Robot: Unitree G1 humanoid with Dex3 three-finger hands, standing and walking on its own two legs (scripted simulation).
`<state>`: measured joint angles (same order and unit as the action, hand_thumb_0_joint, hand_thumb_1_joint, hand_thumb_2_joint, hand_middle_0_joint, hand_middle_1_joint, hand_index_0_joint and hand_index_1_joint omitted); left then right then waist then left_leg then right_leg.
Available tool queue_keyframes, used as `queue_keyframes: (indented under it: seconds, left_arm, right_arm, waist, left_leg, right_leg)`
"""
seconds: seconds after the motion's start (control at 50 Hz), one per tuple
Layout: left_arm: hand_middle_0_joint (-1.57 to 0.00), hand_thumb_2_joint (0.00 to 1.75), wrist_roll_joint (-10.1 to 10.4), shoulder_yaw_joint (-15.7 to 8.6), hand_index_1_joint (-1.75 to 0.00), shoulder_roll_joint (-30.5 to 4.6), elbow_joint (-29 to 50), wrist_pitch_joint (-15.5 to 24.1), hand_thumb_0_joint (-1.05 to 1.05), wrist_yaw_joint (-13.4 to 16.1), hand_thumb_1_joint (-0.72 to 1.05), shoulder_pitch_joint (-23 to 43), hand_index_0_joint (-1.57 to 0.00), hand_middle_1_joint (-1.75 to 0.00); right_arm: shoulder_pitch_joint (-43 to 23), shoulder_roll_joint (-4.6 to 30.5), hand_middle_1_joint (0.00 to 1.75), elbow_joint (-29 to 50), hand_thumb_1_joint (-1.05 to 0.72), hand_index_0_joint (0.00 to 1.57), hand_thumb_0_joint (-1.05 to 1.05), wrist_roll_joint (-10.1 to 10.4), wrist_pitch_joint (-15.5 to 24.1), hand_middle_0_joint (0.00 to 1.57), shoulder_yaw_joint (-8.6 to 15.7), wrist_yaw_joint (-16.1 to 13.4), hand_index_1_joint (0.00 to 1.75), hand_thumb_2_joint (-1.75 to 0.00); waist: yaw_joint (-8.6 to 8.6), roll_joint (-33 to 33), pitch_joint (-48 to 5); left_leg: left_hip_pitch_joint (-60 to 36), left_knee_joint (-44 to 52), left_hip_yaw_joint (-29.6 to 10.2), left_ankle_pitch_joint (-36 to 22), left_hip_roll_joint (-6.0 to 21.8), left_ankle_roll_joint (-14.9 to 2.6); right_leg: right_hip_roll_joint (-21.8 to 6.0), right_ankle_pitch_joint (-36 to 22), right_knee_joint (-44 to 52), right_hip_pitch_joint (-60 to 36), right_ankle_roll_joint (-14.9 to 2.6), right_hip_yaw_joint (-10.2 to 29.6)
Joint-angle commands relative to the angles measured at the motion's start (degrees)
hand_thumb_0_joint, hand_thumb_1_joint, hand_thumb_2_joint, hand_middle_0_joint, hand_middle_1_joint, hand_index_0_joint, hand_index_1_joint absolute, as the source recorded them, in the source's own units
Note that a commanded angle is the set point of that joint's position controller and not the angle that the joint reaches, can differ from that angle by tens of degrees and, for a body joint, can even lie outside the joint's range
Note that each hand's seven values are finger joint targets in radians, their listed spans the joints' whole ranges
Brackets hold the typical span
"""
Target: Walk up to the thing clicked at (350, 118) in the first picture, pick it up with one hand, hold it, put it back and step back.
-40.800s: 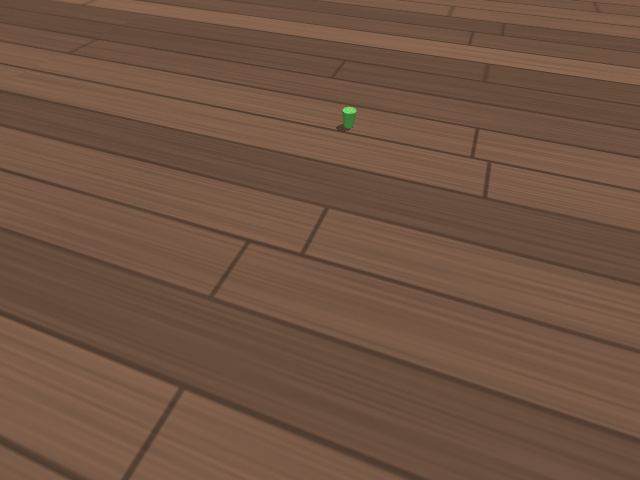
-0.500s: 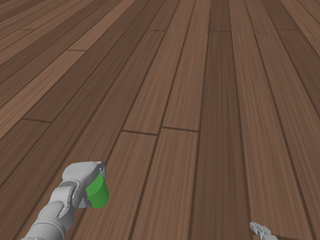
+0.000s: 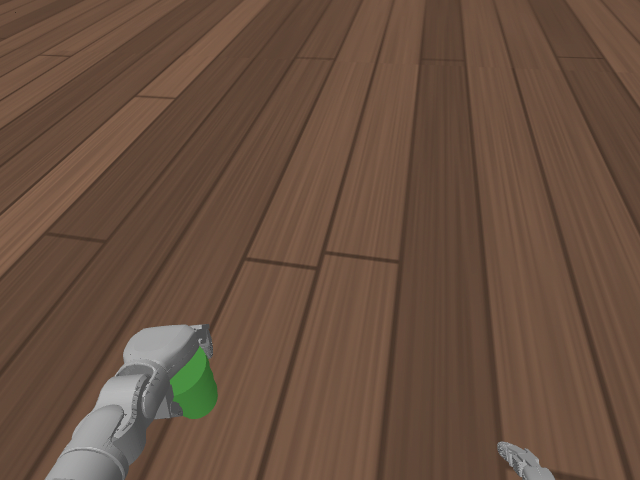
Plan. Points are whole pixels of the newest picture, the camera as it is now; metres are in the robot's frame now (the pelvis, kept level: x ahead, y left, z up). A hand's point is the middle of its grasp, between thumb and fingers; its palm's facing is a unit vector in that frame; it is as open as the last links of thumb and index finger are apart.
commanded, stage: hold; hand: left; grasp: from above
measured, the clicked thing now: (188, 384) +0.30 +0.22 -0.08
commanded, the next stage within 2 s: crouch in 0.10 s
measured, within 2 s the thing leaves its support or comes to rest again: neither
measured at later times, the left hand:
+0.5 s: hand (175, 392) +0.28 +0.23 -0.07, palm faces -0.46 -0.05 -0.89, open 10.4 cm
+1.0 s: hand (201, 415) +0.33 +0.27 -0.30, palm faces -0.42 +0.02 -0.91, open 10.4 cm
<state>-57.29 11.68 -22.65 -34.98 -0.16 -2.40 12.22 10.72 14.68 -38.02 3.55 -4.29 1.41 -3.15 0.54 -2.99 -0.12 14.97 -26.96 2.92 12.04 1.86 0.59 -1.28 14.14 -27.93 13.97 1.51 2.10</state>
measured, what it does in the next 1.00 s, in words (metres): lowers itself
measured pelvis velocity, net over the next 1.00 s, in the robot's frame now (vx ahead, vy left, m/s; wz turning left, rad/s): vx -0.04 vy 0.01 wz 0.00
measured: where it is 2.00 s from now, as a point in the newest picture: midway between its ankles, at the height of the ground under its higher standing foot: outside the picture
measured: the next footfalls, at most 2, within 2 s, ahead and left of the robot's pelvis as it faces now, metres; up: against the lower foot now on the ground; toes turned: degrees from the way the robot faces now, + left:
none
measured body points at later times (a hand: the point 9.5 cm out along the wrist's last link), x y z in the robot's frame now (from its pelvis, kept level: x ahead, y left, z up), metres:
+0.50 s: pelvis +0.00 +0.00 +0.00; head +0.02 -0.01 +0.45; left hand +0.30 +0.23 -0.02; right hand +0.15 -0.25 -0.12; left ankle +0.02 +0.13 -0.74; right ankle +0.01 -0.14 -0.74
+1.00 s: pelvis -0.04 +0.01 -0.18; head +0.10 +0.02 +0.25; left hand +0.35 +0.26 -0.25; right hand +0.01 -0.28 -0.30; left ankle +0.02 +0.13 -0.74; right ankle +0.01 -0.14 -0.74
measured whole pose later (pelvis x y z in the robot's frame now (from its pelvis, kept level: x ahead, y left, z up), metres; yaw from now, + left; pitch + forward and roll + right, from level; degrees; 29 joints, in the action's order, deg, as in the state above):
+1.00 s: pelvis -0.04 +0.01 -0.18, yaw +0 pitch +29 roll -3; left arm -67.9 1.3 -26.2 -67.4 5.5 22.2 33.4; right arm 14.0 15.5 -42.8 -2.7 -0.1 4.9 -0.7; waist -6.4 -2.6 -11.5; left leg 84.1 -86.9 -1.4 31.6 2.7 -0.1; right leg -0.3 33.9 -85.5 80.4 2.4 0.3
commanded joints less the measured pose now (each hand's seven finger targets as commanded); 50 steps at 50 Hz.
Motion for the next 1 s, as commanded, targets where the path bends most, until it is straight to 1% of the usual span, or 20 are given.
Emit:
queue_keyframes:
  seconds: [0.0, 0.04, 0.08, 0.1, 0.16, 0.18, 0.2, 0.28, 0.36, 0.44, 0.54, 0.64, 0.74, 0.78, 0.8, 0.86, 0.88, 0.92, 0.96, 0.98]
  left_arm:
    - [-0.74, 1.11, 0.0, -5.8, -1.04, -11.9, 11.7, 0.1, 0.0, 2.9, 0.36, 20.4, -0.76, -1.06]
    - [-0.72, 1.09, 0.0, -7.4, -1.04, -13.6, 11.4, 0.1, 0.0, 3.1, 0.36, 20.8, -0.75, -1.06]
    - [-0.72, 1.09, 0.1, -5.4, -1.04, -11.8, 11.9, 0.1, 0.0, 2.8, 0.34, 21.7, -0.74, -1.07]
    - [-0.72, 1.11, 0.1, -6.4, -1.05, -12.7, 12.2, 0.0, 0.0, 2.8, 0.35, 21.8, -0.75, -1.08]
    - [-0.74, 1.11, 0.8, -5.0, -1.05, -11.2, 11.6, -0.2, 0.0, 2.2, 0.36, 20.0, -0.76, -1.07]
    - [-0.72, 1.03, 0.9, -5.1, -1.07, -11.2, 12.0, -0.2, 0.0, 1.9, 0.41, 19.4, -0.79, -1.13]
    - [-0.64, 0.96, 0.9, -5.9, -1.03, -11.8, 11.0, -0.4, 0.0, 2.0, 0.33, 18.0, -0.71, -1.09]
    - [-0.67, 1.0, 0.4, -5.6, -1.02, -11.1, 9.9, 0.1, 0.0, 2.3, 0.32, 15.9, -0.71, -1.06]
    - [-0.65, 0.97, -1.0, -6.0, -0.99, -10.5, 6.5, 1.3, 0.0, 5.3, 0.28, 16.0, -0.68, -1.03]
    - [-0.66, 0.96, -2.9, -6.7, -0.96, -10.2, -0.6, 2.2, 0.0, 10.7, 0.28, 17.8, -0.69, -1.0]
    - [-0.67, 0.99, -6.0, -6.0, -1.01, -9.9, -6.6, 3.5, 0.0, 16.5, 0.32, 25.9, -0.71, -1.05]
    - [-0.67, 0.95, -8.9, -6.4, -1.02, -8.3, -16.3, 4.9, 0.0, 21.8, 0.34, 27.8, -0.72, -1.07]
    - [-0.68, 0.97, -10.3, -9.8, -1.01, -12.1, -20.7, 5.5, 0.0, 25.8, 0.35, 31.5, -0.73, -1.06]
    - [-0.67, 0.97, -10.5, -10.4, -1.0, -13.2, -21.9, 5.4, 0.0, 26.8, 0.33, 33.3, -0.72, -1.05]
    - [-0.67, 0.96, -10.6, -10.6, -1.0, -13.4, -23.2, 5.3, 0.0, 27.0, 0.34, 34.5, -0.72, -1.05]
    - [-0.66, 0.95, -10.3, -13.0, -0.98, -16.9, -20.9, 5.5, 0.0, 27.4, 0.32, 38.4, -0.71, -1.03]
    - [-0.65, 0.96, -10.3, -13.0, -0.99, -16.8, -22.2, 5.4, 0.0, 27.5, 0.3, 37.7, -0.7, -1.04]
    - [-0.63, 0.98, -10.0, -12.9, -1.03, -16.1, -25.5, 4.9, 0.0, 27.2, 0.29, 36.4, -0.68, -1.09]
    - [-0.61, 1.01, -10.0, -15.0, -1.04, -19.7, -25.4, 5.3, 0.0, 26.8, 0.25, 37.7, -0.66, -1.08]
    - [-0.61, 1.01, -10.2, -14.8, -1.04, -20.3, -24.0, 5.7, 0.0, 26.4, 0.24, 39.5, -0.65, -1.09]
  right_arm:
    - [-5.2, 6.8, 0.3, 7.8, -0.91, 0.2, 0.0, 0.2, 2.3, 0.2, 2.5, -0.4, 0.3, -0.9]
    - [-4.8, 7.1, 0.3, 7.4, -0.9, 0.2, 0.0, 0.2, 2.3, 0.2, 2.8, -0.4, 0.3, -0.9]
    - [-5.0, 6.9, 0.3, 7.5, -0.91, 0.2, 0.0, 0.2, 2.3, 0.2, 2.8, -0.4, 0.3, -0.9]
    - [-4.9, 7.1, 0.3, 7.5, -0.9, 0.2, 0.0, 0.3, 2.2, 0.2, 2.9, -0.5, 0.3, -0.9]
    - [-5.0, 6.8, 0.3, 7.6, -0.91, 0.2, 0.0, 0.3, 2.2, 0.2, 2.7, -0.4, 0.3, -0.9]
    - [-4.8, 6.8, 0.3, 7.7, -0.93, 0.2, 0.0, 0.4, 2.2, 0.2, 2.9, -0.5, 0.3, -0.91]
    - [-5.1, 6.9, 0.3, 7.9, -0.89, 0.2, 0.0, 0.6, 2.0, 0.2, 2.8, -0.6, 0.3, -0.9]
    - [-4.9, 7.0, 0.3, 8.2, -0.89, 0.2, 0.0, 0.5, 1.7, 0.2, 2.8, -0.5, 0.3, -0.9]
    - [-4.1, 6.8, 0.3, 7.8, -0.89, 0.2, 0.0, 0.3, 1.2, 0.2, 2.7, -0.3, 0.3, -0.9]
    - [-2.2, 7.3, 0.3, 6.0, -0.89, 0.2, 0.0, -0.8, 0.8, 0.2, 3.3, 0.4, 0.3, -0.9]
    - [1.1, 7.9, 0.3, 2.7, -0.89, 0.2, 0.0, -2.2, 1.2, 0.2, 4.6, 1.5, 0.3, -0.9]
    - [4.4, 8.5, 0.3, 1.7, -0.9, 0.2, 0.0, -3.7, 2.4, 0.2, 5.7, 2.6, 0.3, -0.9]
    - [6.0, 9.9, 0.3, 1.6, -0.89, 0.2, 0.0, -4.6, 3.7, 0.2, 6.7, 2.6, 0.3, -0.9]
    - [6.2, 9.8, 0.3, 1.1, -0.89, 0.2, 0.0, -4.8, 4.2, 0.2, 6.7, 2.2, 0.3, -0.9]
    - [6.4, 10.0, 0.3, 0.8, -0.89, 0.2, 0.0, -5.1, 4.5, 0.2, 6.6, 2.1, 0.3, -0.9]
    - [6.9, 10.4, 0.3, 0.2, -0.89, 0.2, 0.0, -5.6, 5.4, 0.2, 6.8, 1.8, 0.3, -0.89]
    - [6.8, 10.4, 0.3, 0.1, -0.89, 0.2, 0.0, -5.7, 5.6, 0.2, 6.9, 1.7, 0.3, -0.9]
    - [7.1, 10.5, 0.3, 0.1, -0.9, 0.2, 0.0, -6.1, 6.0, 0.2, 6.6, 1.8, 0.3, -0.9]
    - [6.8, 10.8, 0.3, -0.2, -0.9, 0.2, 0.0, -6.4, 6.4, 0.2, 6.7, 1.9, 0.3, -0.9]
    - [6.8, 10.9, 0.3, -0.2, -0.9, 0.2, 0.0, -6.6, 6.6, 0.2, 6.7, 2.0, 0.3, -0.9]
  waist:
    - [-0.16, 2.0, -13.6]
    - [0.09, 0.8, -14.0]
    - [0.0, 0.9, -14.6]
    - [0.18, 0.9, -15.0]
    - [-0.18, 1.9, -14.0]
    - [0.21, 2.0, -14.3]
    - [0.59, 2.3, -13.6]
    - [0.17, 2.9, -11.6]
    - [-0.62, 4.4, -9.8]
    - [-2.07, 5.0, -10.0]
    - [-4.04, 2.8, -15.8]
    - [-4.95, 2.1, -21.2]
    - [-4.44, -2.1, -28.8]
    - [-4.88, -2.6, -30.8]
    - [-5.8, -1.1, -31.3]
    - [-5.36, -4.2, -38.2]
    - [-5.22, -4.2, -38.8]
    - [-6.45, -1.9, -37.2]
    - [-5.83, -2.6, -38.7]
    - [-6.08, -4.2, -39.6]
  left_leg:
    - [-8.5, 3.0, 0.0, -8.1, -2.3, -1.33]
    - [-8.4, 2.9, 0.1, -8.5, -2.3, -1.22]
    - [-9.4, 3.0, -0.3, -10.0, -2.0, -1.0]
    - [-9.4, 2.8, 0.0, -10.6, -2.2, -1.16]
    - [-9.2, 3.1, 0.1, -10.3, -2.2, -1.38]
    - [-9.2, 2.9, 0.1, -10.8, -2.1, -1.38]
    - [-8.9, 3.1, 0.0, -10.9, -2.2, -1.31]
    - [-7.6, 3.3, 0.0, -9.6, -2.1, -1.3]
    - [-5.6, 2.2, 0.0, -7.8, -2.5, -1.39]
    - [-2.3, -1.0, -0.2, -6.6, -2.5, -1.18]
    - [3.9, -10.2, -0.6, -6.1, -2.4, -0.66]
    - [17.4, -24.2, -1.5, -3.6, -1.8, -0.56]
    - [27.5, -34.5, -2.8, -0.2, -1.6, -0.44]
    - [32.6, -38.4, -2.8, 2.7, -1.6, -0.71]
    - [36.7, -40.8, -3.1, 4.2, -1.6, -1.05]
    - [40.9, -46.7, -3.8, 4.9, -1.3, -1.36]
    - [42.5, -47.7, -4.0, 6.4, -1.4, -1.22]
    - [47.6, -49.8, -4.5, 10.2, -1.3, -1.34]
    - [50.1, -51.6, -5.2, 13.8, -1.3, -1.07]
    - [50.7, -52.5, -5.7, 15.5, -1.3, -0.89]
  right_leg:
    - [2.7, -7.3, 4.9, -0.4, -1.64, -1.7]
    - [2.7, -7.7, 4.7, -0.8, -1.72, -1.6]
    - [2.9, -8.8, 4.4, -0.8, -1.92, -2.0]
    - [2.8, -9.6, 4.5, -1.0, -1.78, -1.8]
    - [2.7, -9.8, 4.8, -1.1, -1.67, -1.9]
    - [2.8, -10.1, 4.9, -1.4, -1.62, -2.0]
    - [2.8, -10.0, 5.0, -1.3, -1.66, -2.0]
    - [2.9, -8.7, 4.8, -0.3, -1.88, -2.1]
    - [2.6, -7.2, 4.3, 2.0, -1.76, -2.0]
    - [2.3, -6.4, 1.6, 5.2, -1.71, -1.9]
    - [2.2, -6.5, -6.5, 13.9, -1.89, -1.8]
    - [2.5, -3.5, -19.6, 27.7, -2.51, -2.4]
    - [3.1, 1.0, -31.3, 40.3, -3.29, -3.9]
    - [3.1, 2.9, -35.1, 44.9, -3.45, -4.2]
    - [3.2, 3.9, -37.3, 46.8, -3.34, -4.3]
    - [3.0, 4.5, -43.7, 52.4, -3.41, -4.4]
    - [2.9, 5.8, -45.2, 54.0, -3.42, -4.6]
    - [2.6, 8.7, -47.2, 57.6, -3.37, -4.8]
    - [2.5, 12.2, -50.1, 61.2, -3.55, -5.1]
    - [2.5, 13.9, -51.6, 63.6, -3.64, -5.2]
